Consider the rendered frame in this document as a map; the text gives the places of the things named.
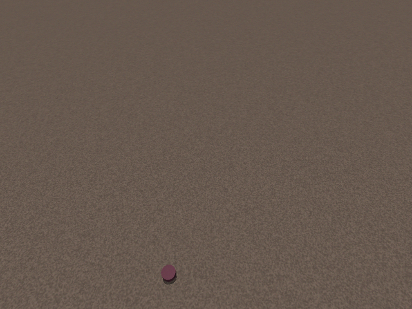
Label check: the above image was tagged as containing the tin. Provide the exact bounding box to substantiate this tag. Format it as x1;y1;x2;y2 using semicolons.
161;265;176;282

